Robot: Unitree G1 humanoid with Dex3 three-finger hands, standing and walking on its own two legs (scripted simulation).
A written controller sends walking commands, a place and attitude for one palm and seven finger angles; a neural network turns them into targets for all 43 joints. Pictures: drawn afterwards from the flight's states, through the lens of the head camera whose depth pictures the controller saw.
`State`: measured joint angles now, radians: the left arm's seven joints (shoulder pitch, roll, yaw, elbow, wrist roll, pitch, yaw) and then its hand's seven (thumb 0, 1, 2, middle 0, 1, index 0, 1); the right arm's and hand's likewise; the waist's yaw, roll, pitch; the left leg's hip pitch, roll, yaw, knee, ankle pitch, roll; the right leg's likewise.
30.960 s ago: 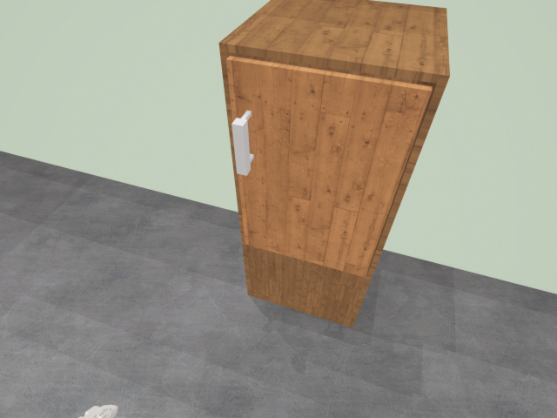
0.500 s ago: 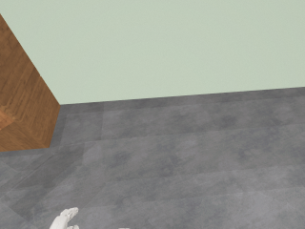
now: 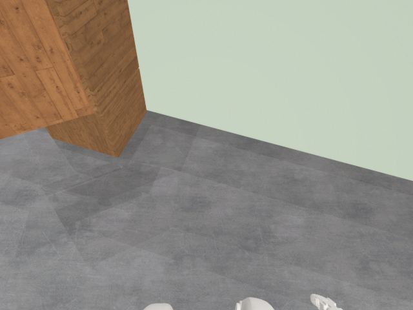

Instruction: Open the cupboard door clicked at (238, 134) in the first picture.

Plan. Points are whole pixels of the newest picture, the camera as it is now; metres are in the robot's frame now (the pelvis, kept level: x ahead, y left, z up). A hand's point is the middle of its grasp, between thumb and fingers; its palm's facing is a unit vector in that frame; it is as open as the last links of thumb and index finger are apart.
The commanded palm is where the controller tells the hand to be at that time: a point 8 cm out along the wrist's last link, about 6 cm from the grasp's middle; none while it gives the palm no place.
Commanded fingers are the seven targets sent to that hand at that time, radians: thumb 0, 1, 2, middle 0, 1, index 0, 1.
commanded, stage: turn to face it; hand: left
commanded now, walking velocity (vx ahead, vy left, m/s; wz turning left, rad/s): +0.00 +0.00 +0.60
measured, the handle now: out of the picture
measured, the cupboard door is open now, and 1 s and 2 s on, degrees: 44 44 44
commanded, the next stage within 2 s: take the last steps up to it in 0.92 s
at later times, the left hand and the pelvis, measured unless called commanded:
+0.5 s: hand out of the picture +0.03 +0.15 -0.15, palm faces +0.30 -0.93 -0.23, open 7.4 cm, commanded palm none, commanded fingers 0.00 0.90 0.90 -0.20 -0.30 -0.20 -0.30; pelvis +0.02 -0.05 +0.01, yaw +18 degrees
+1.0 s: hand out of the picture +0.00 +0.18 -0.15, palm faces +0.48 -0.84 -0.26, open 7.4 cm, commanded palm none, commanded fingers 0.00 0.90 0.90 -0.20 -0.30 -0.20 -0.30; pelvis +0.02 -0.05 +0.01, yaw +28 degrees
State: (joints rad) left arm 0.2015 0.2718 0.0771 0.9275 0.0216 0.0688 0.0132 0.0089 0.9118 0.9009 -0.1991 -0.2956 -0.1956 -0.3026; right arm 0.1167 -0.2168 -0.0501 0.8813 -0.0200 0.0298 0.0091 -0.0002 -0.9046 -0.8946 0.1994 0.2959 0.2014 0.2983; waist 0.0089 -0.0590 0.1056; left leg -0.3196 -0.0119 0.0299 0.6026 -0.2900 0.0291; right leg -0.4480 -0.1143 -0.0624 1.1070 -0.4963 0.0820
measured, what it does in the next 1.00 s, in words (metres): steps on the spot, turning left: right foot, then left foot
